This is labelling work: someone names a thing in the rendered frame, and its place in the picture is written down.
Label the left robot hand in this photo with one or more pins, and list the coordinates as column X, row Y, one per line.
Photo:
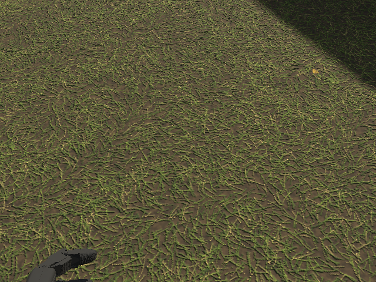
column 59, row 263

